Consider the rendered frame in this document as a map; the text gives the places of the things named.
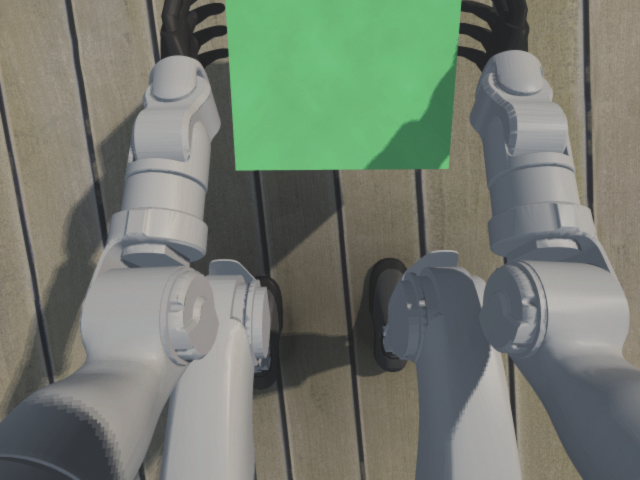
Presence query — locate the right robot forearm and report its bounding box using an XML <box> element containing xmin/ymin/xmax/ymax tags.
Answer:
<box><xmin>469</xmin><ymin>50</ymin><xmax>630</xmax><ymax>337</ymax></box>

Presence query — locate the left robot hand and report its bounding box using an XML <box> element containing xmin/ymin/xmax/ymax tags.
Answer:
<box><xmin>160</xmin><ymin>0</ymin><xmax>229</xmax><ymax>69</ymax></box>

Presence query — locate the carton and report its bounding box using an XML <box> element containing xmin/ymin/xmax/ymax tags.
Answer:
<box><xmin>225</xmin><ymin>0</ymin><xmax>462</xmax><ymax>171</ymax></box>

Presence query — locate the right robot hand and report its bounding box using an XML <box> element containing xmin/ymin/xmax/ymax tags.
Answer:
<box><xmin>457</xmin><ymin>0</ymin><xmax>530</xmax><ymax>72</ymax></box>

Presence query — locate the right robot foot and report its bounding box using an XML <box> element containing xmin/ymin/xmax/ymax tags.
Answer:
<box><xmin>369</xmin><ymin>258</ymin><xmax>407</xmax><ymax>372</ymax></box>

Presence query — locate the left robot forearm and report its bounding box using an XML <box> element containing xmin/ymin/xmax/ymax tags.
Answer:
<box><xmin>80</xmin><ymin>55</ymin><xmax>221</xmax><ymax>348</ymax></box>

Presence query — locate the robot left upper arm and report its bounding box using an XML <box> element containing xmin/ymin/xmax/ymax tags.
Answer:
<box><xmin>0</xmin><ymin>266</ymin><xmax>219</xmax><ymax>480</ymax></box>

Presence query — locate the left robot shin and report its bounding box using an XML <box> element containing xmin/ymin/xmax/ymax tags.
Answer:
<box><xmin>209</xmin><ymin>259</ymin><xmax>271</xmax><ymax>373</ymax></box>

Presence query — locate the robot right upper arm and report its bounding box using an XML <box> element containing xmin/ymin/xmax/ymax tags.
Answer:
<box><xmin>479</xmin><ymin>260</ymin><xmax>640</xmax><ymax>480</ymax></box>

